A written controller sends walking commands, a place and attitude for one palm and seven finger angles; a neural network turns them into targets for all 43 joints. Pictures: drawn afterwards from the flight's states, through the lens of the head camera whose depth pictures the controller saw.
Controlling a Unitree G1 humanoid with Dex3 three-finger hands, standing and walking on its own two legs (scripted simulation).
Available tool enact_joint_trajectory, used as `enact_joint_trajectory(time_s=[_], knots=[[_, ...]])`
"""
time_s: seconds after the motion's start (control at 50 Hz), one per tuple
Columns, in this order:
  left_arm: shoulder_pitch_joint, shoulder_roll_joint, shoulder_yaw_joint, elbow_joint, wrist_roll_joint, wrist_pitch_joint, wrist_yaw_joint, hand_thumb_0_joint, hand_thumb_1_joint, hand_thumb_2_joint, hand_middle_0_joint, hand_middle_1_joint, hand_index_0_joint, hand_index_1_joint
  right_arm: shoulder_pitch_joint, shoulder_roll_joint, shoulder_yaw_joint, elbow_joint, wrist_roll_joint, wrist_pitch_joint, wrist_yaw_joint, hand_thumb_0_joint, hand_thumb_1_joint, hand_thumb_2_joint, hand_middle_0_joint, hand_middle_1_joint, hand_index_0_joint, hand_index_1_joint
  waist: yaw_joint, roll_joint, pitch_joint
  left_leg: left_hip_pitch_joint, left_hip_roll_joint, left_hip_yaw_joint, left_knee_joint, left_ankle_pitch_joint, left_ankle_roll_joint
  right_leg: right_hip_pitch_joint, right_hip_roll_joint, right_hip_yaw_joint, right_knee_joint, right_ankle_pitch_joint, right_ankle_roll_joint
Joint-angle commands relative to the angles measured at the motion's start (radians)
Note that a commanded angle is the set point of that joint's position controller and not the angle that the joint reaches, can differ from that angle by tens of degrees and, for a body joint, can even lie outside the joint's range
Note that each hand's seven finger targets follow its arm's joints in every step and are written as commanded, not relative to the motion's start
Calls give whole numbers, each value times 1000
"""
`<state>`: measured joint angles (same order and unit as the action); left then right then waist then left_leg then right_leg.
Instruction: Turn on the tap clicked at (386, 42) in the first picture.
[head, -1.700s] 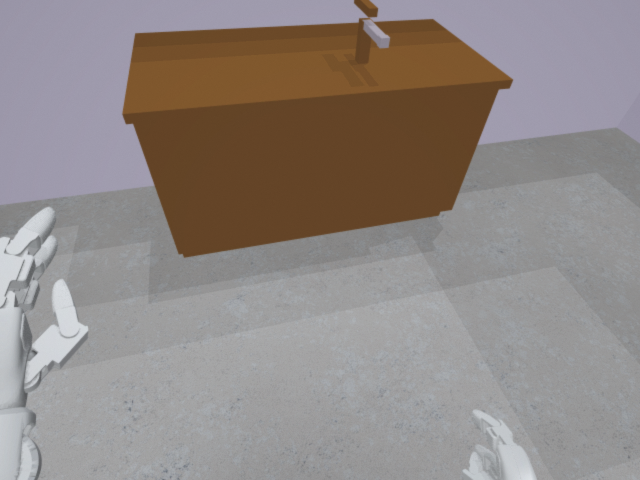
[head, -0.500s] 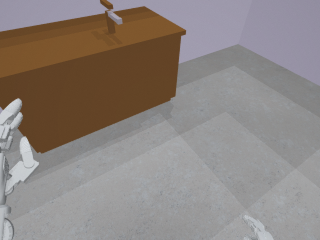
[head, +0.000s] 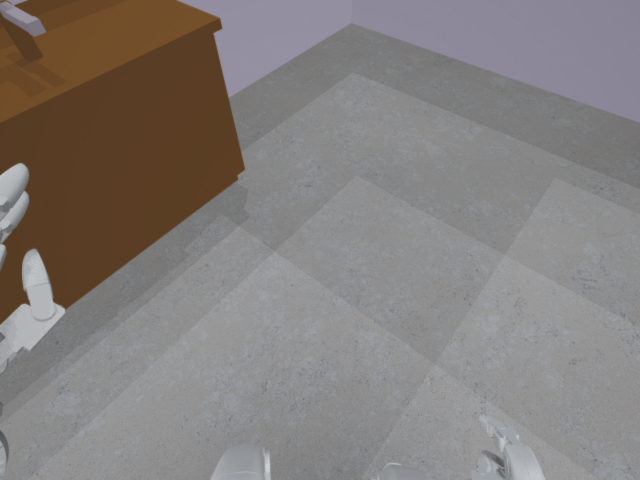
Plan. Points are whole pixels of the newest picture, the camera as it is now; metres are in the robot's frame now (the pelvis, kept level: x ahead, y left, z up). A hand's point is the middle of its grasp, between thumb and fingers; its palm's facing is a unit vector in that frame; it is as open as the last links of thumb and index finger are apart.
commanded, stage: walk to a spot facing it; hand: left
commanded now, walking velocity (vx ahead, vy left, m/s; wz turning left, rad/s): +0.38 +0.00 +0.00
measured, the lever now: (34, 26) +0.98 +0.64 +0.08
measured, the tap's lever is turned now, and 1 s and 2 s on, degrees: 0 0 0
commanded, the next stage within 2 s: turn to face it in 1.30 s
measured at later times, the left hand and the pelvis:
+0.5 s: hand (129, 169) +0.38 +0.20 +0.21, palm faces +0.35 -0.80 -0.48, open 7.4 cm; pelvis +0.16 -0.02 +0.01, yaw -3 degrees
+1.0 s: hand (168, 77) +0.56 +0.20 +0.20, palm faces +0.40 -0.82 -0.40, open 7.4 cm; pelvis +0.32 -0.03 +0.01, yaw +0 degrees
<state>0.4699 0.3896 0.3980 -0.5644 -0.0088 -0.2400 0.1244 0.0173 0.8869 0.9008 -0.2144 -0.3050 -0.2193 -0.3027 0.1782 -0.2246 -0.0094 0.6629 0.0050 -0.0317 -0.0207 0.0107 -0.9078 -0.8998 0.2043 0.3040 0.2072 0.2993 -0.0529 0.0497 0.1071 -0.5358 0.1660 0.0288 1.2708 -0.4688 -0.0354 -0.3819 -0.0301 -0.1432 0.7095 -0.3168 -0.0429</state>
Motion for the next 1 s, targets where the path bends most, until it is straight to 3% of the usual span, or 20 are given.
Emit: enact_joint_trajectory(time_s=[0.0, 0.14, 0.18, 0.22, 0.28, 0.36, 0.44, 0.46, 0.48, 0.5, 0.54, 0.58, 0.66, 0.76, 0.82, 0.84, 0.86, 0.88, 0.9, 0.98], knots=[[38, 199, 197, -244, -21, -63, 47, 0, 900, 900, -200, -300, -200, -300, -79, -64, -23, -193, 1, -26, -24, 0, -900, -900, 200, 300, 200, 300, 35, -208, -226, 5, 39, -2, -289, 55, 11, 111, -274, 262, -377, 61, -143], [-107, 129, 75, -113, -10, -49, 56, 0, 900, 900, -200, -300, -200, -300, -23, -90, -43, -205, -6, -60, -79, 0, -900, -900, 200, 300, 200, 300, 30, -53, -155, 385, -55, 135, -795, 149, 45, 24, -140, 159, -213, -162, -46], [-173, 112, 50, -121, -10, -62, 48, 0, 900, 900, -200, -300, -200, -300, -27, -119, -47, -209, 1, -66, -81, 0, -900, -900, 200, 300, 200, 300, 21, 337, -138, 510, 214, -339, -1017, -58, 171, -217, 17, 30, 223, -260, 36], [-190, 131, 44, -90, 4, -69, 40, 0, 900, 900, -200, -300, -200, -300, -38, -85, -31, -199, -13, -88, -66, 0, -900, -900, 200, 300, 200, 300, 15, 244, -77, 384, 301, -485, -1098, -162, 255, -279, -41, 132, 450, -213, 34], [-136, 129, 47, -225, 6, -58, 37, 0, 900, 900, -200, -300, -200, -300, -36, -86, -39, -192, -9, -103, -53, 0, -900, -900, 200, 300, 200, 300, 50, 190, -132, 413, 214, -202, -1015, 45, 208, -249, -69, 85, 345, -137, 48], [-48, 126, 75, -224, -5, -40, 54, 0, 900, 900, -200, -300, -200, -300, -33, -81, -30, -200, -15, -111, -49, 0, -900, -900, 200, 300, 200, 300, 47, 238, -172, 344, 174, -25, -992, 193, 170, -48, -40, -17, 67, -86, 61], [-54, 115, 84, -87, -11, -10, 54, 0, 900, 900, -200, -300, -200, -300, -44, -71, -31, -197, -8, -81, -58, 0, -900, -900, 200, 300, 200, 300, 55, 121, -183, 218, 119, 80, -811, 49, 113, 209, 9, -81, -172, 4, 61], [-70, 133, 92, -71, -10, -5, 54, 0, 900, 900, -200, -300, -200, -300, -42, -59, -30, -197, -4, -72, -61, 0, -900, -900, 200, 300, 200, 300, 63, -6, -202, 144, 71, 116, -619, 43, 95, 292, -38, 14, -256, -33, 31], [-56, 142, 89, -34, -7, 7, 54, 0, 900, 900, -200, -300, -200, -300, -31, -32, -26, -206, 1, -57, -59, 0, -900, -900, 200, 300, 200, 300, 65, -282, -221, -64, -49, 181, -313, -21, 59, 403, -239, 374, -371, -106, -71], [-95, 189, 124, -56, -19, 12, 60, 0, 900, 900, -200, -300, -200, -300, -91, -50, -22, -229, 3, -67, -53, 0, -900, -900, 200, 300, 200, 300, 91, -414, -201, -246, -102, 88, -77, -121, 33, 444, -404, 675, -462, -59, -170], [-82, 172, 108, -60, -24, -6, 43, 0, 900, 900, -200, -300, -200, -300, -69, -65, -26, -185, 4, -68, -44, 0, -900, -900, 200, 300, 200, 300, 65, -260, -159, -274, -42, -40, 53, 12, 17, 395, -404, 605, -463, -55, -183], [-87, 149, 89, -101, -15, -23, 36, 0, 900, 900, -200, -300, -200, -300, -91, -63, -17, -167, 6, -38, -44, 0, -900, -900, 200, 300, 200, 300, 57, -166, -159, -257, -16, -34, 17, 77, 2, 369, -350, 368, -426, 122, -147], [-63, 151, 93, -146, -7, -40, 53, 0, 900, 900, -200, -300, -200, -300, -69, -62, -23, -181, -6, -28, -47, 0, -900, -900, 200, 300, 200, 300, 55, -159, -164, -111, -19, 60, -325, 152, 10, 324, -294, 142, -401, 348, -114], [-30, 154, 109, -194, -12, -35, 79, 0, 900, 900, -200, -300, -200, -300, -52, -50, -35, -230, -9, -51, -51, 0, -900, -900, 200, 300, 200, 300, 90, -178, -192, 60, -95, 198, -625, 206, 31, 372, -268, 101, -338, 430, -108], [-65, 156, 99, -206, -15, -38, 85, 0, 900, 900, -200, -300, -200, -300, -13, -68, -55, -232, -7, -53, -64, 0, -900, -900, 200, 300, 200, 300, 47, -121, -249, 332, -148, 248, -789, 317, 46, 305, -214, 25, -99, 521, -44], [-86, 159, 97, -221, -14, -50, 84, 0, 900, 900, -200, -300, -200, -300, 6, -82, -64, -233, -5, -54, -69, 0, -900, -900, 200, 300, 200, 300, 22, -27, -294, 506, -104, 162, -814, 350, 80, 194, -190, 0, 88, 473, -7], [-98, 158, 105, -235, -17, -58, 85, 0, 900, 900, -200, -300, -200, -300, -13, -109, -72, -236, -4, -55, -65, 0, -900, -900, 200, 300, 200, 300, 26, 201, -334, 654, 100, -162, -863, 450, 175, -2, -74, -29, 330, 109, 47], [-117, 150, 83, -210, -24, -68, 77, 0, 900, 900, -200, -300, -200, -300, -22, -98, -59, -241, 0, -65, -50, 0, -900, -900, 200, 300, 200, 300, 33, 261, -286, 679, 266, -481, -907, 612, 278, -193, 5, 48, 525, -285, 52], [-97, 200, 116, -147, -20, -59, 62, 0, 900, 900, -200, -300, -200, -300, -45, -97, -47, -217, -9, -68, -44, 0, -900, -900, 200, 300, 200, 300, 30, 208, -251, 597, 314, -539, -951, 480, 314, -270, -41, 135, 618, -278, 51], [-15, 183, 143, -298, -25, -62, 45, 0, 900, 900, -200, -300, -200, -300, -53, -84, -62, -200, 5, -82, -30, 0, -900, -900, 200, 300, 200, 300, 59, 156, -210, 430, 218, -232, -955, 312, 254, -303, -114, 123, 504, -131, 68]])
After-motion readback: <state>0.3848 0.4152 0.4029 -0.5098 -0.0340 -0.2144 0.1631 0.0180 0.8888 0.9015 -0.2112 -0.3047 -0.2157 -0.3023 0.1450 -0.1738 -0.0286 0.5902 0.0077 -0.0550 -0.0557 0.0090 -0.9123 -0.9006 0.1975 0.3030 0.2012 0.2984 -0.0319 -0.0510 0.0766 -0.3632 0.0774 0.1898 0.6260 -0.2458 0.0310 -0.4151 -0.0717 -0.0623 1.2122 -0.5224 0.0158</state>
